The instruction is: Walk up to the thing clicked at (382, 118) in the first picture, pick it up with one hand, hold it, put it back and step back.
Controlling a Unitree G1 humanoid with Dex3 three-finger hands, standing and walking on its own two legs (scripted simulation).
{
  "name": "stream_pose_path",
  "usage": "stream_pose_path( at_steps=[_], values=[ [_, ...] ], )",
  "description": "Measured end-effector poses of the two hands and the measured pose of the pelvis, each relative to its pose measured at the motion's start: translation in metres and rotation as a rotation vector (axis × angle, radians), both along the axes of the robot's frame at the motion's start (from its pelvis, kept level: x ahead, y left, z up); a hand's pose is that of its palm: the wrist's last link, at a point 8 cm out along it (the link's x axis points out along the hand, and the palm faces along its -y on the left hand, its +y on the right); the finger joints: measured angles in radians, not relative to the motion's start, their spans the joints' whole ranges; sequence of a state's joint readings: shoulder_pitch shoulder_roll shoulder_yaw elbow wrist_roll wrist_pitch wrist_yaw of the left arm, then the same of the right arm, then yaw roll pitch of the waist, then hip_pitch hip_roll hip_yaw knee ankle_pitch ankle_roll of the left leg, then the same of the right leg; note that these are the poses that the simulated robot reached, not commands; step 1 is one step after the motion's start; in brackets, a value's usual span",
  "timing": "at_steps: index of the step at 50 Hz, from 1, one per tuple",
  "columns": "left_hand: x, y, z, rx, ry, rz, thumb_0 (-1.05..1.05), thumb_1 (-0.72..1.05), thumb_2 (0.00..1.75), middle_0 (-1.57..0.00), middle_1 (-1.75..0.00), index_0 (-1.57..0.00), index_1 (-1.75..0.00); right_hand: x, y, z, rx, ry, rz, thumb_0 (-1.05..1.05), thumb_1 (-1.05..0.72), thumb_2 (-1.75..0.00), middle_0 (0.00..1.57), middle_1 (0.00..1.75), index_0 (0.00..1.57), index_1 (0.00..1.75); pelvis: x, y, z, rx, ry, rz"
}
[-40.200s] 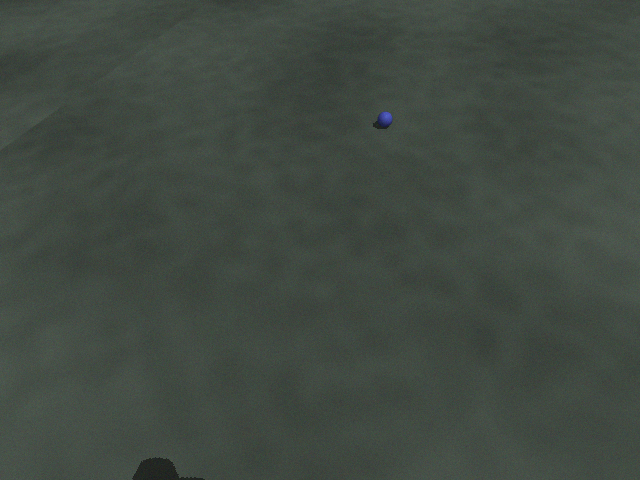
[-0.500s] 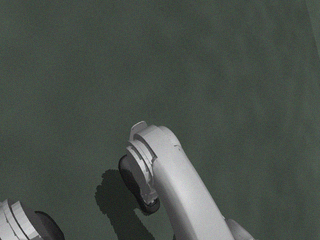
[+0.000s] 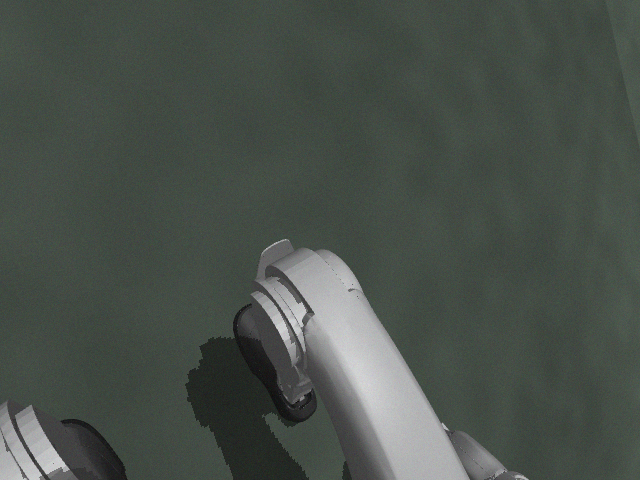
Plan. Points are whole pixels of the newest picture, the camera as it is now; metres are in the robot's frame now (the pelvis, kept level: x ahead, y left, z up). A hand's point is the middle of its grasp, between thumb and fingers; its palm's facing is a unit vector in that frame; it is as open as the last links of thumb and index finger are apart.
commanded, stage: close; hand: left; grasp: from above
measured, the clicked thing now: out of the picture +0.56 +0.34 -0.27
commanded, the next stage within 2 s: settle in 1.22 s
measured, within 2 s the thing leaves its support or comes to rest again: neither
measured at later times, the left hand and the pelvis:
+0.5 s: hand out of the picture +0.53 +0.33 -0.23, palm faces -0.40 -0.12 -0.91, open 12.2 cm; pelvis +0.00 +0.00 +0.00, yaw +0 degrees
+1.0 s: hand out of the picture +0.53 +0.33 -0.23, palm faces -0.39 -0.13 -0.91, open 10.2 cm; pelvis +0.00 +0.00 +0.00, yaw +0 degrees
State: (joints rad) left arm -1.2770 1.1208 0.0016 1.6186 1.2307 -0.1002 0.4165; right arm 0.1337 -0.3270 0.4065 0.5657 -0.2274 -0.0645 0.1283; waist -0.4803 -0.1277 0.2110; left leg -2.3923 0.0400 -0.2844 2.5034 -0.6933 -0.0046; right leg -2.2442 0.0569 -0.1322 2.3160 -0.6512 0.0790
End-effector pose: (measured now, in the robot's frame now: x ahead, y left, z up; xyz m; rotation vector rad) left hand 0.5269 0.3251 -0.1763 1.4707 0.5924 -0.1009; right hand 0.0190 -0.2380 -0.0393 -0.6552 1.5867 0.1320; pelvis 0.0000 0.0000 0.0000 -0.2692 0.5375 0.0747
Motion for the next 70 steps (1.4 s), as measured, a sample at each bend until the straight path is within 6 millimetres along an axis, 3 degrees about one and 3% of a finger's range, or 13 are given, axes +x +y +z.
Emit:
stream_pose_path(
  at_steps=[21,57,70],
  values=[
    [0.004,0.001,0.002,0.004,-0.008,0.007,0.00,-0.25,0.80,-0.16,-0.96,-0.25,-0.94,0.001,0.000,-0.001,0.004,0.008,0.012,0.00,-0.90,-0.90,0.20,0.30,0.20,0.30,-0.001,0.000,0.001,-0.002,-0.001,0.000],
    [0.004,0.004,0.010,0.000,-0.030,0.001,0.00,0.13,0.75,-0.35,-0.89,-0.45,-0.86,0.008,0.000,-0.002,-0.011,-0.002,0.023,0.00,-0.90,-0.90,0.20,0.30,0.20,0.30,-0.003,0.002,0.001,-0.009,-0.009,-0.001],
    [0.005,0.004,0.010,-0.003,-0.029,-0.002,0.00,0.10,0.78,-0.37,-0.90,-0.47,-0.87,0.012,0.000,-0.004,-0.008,-0.010,0.023,0.00,-0.91,-0.90,0.20,0.30,0.20,0.30,-0.002,0.002,0.002,-0.008,-0.004,0.000]
  ],
)
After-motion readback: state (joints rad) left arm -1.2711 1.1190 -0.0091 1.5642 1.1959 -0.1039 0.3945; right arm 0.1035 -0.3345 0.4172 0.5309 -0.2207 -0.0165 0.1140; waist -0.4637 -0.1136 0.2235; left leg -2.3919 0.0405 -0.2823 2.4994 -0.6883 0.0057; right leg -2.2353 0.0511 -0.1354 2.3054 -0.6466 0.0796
